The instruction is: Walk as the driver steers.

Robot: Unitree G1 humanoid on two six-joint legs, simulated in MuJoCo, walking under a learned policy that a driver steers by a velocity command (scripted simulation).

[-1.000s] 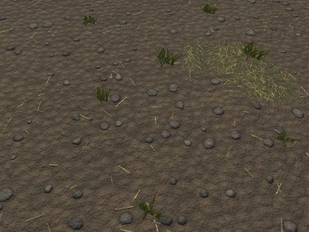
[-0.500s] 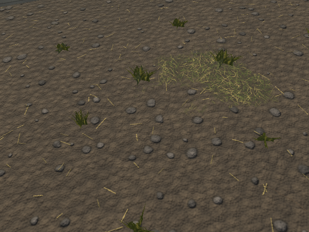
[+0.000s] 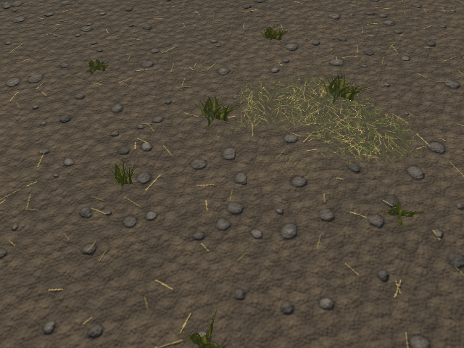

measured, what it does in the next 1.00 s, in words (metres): shifts its weight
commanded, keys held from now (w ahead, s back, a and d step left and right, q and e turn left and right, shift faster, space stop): no key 0.24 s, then w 0.10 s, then no key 0.66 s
